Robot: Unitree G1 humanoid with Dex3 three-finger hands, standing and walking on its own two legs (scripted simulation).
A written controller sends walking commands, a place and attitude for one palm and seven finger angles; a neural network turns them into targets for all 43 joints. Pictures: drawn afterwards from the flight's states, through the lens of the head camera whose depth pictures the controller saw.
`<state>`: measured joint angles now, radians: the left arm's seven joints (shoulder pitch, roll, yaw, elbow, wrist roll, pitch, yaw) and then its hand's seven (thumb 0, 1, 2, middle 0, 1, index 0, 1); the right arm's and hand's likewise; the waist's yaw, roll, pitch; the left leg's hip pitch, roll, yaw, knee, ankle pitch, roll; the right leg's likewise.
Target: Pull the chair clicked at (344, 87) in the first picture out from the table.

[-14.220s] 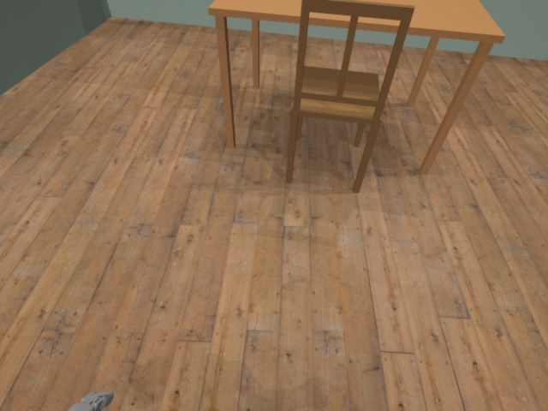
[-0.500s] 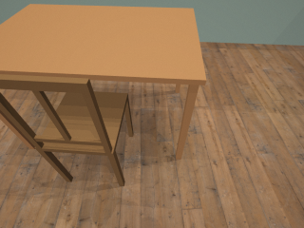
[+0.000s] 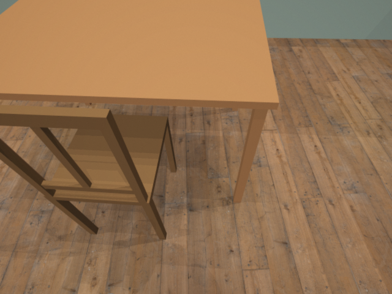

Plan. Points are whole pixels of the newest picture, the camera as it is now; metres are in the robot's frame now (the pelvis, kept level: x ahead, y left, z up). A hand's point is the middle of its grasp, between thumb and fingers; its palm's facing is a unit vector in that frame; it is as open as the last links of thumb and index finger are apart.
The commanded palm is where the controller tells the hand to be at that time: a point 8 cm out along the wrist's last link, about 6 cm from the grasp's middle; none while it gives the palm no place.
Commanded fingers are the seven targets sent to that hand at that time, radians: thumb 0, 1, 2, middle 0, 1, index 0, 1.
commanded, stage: come to a stop and stand still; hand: left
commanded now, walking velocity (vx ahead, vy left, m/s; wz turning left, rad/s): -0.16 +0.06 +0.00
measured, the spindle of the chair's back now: (66, 159) +0.45 +0.39 -0.08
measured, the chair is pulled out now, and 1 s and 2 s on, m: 0.00 0.00 0.00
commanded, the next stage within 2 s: look again from close up in 0.66 s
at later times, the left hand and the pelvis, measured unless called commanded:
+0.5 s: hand out of the picture -0.01 +0.19 -0.17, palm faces +0.05 -0.98 -0.19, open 7.3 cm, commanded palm none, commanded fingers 0.00 0.90 0.90 -0.20 -0.30 -0.20 -0.30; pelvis -0.01 +0.01 +0.01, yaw -1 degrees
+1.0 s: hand out of the picture +0.10 +0.23 -0.15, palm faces +0.00 -0.97 -0.26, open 7.4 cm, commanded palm none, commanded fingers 0.00 0.90 0.90 -0.20 -0.30 -0.20 -0.30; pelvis +0.02 +0.03 +0.00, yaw -1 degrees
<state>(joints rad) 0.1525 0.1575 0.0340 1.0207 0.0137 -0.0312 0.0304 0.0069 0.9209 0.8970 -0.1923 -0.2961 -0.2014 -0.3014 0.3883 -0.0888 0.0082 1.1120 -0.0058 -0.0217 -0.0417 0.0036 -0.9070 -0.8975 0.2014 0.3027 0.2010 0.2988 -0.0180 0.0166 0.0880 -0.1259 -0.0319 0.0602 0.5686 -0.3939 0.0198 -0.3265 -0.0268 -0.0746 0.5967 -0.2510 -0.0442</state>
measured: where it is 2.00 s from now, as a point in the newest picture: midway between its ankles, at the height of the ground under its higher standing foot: outside the picture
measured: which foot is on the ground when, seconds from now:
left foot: up 0.00-0.22, down 0.24-1.00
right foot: down 0.00-1.00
